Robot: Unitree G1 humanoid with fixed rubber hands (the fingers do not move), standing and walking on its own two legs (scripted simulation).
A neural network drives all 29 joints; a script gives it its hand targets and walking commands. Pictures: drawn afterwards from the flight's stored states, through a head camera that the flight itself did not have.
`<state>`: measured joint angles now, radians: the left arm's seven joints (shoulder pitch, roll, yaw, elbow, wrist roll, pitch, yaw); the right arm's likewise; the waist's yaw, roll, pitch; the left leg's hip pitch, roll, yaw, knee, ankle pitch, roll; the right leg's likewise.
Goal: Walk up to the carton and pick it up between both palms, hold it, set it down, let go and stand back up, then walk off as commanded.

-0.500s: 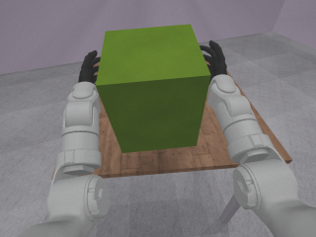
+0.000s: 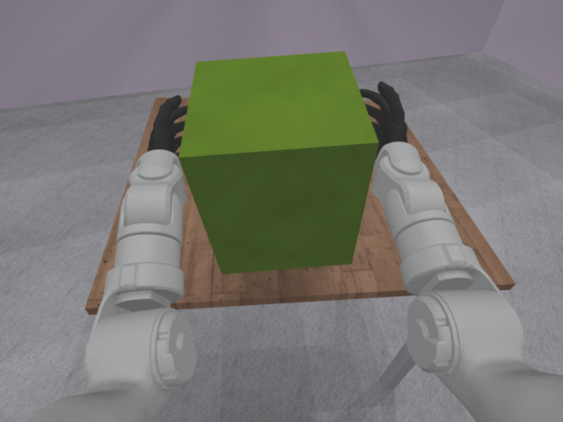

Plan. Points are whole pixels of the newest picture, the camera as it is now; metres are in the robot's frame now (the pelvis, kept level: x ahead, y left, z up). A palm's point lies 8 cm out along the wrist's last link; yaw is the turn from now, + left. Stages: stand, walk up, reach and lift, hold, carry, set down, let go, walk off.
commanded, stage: set down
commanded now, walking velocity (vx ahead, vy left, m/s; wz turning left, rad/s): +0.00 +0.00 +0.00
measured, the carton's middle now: (279, 170) +0.45 +0.01 +0.15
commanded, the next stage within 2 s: none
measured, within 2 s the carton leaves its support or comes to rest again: neither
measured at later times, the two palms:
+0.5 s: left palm (175, 167) +0.43 +0.16 +0.17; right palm (387, 160) +0.43 -0.14 +0.19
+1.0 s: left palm (181, 175) +0.45 +0.16 +0.14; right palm (380, 165) +0.44 -0.14 +0.17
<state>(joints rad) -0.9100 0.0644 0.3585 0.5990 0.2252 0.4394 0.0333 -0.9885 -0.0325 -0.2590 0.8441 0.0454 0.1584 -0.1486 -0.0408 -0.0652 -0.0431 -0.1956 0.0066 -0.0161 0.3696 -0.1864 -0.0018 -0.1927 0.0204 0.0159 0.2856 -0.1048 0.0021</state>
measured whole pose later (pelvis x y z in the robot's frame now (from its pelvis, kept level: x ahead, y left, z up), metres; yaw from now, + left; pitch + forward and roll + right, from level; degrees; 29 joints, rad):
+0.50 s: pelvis +0.00 +0.00 +0.00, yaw +0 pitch +1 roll -1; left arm -0.91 0.06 0.36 0.73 0.23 0.31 0.03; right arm -0.94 0.01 -0.35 0.84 -0.06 0.10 -0.13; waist -0.04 -0.07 -0.03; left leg -0.20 0.01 -0.02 0.36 -0.19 0.00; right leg -0.19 0.02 0.02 0.28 -0.11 0.00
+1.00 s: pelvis +0.02 +0.00 +0.00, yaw +0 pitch +3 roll -1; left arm -0.91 0.07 0.37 0.85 0.23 0.21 0.02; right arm -0.93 0.07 -0.47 0.85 -0.22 0.07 -0.10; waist -0.04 -0.07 -0.02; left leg -0.19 0.01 -0.02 0.35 -0.20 0.00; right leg -0.19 0.02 0.01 0.27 -0.12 0.00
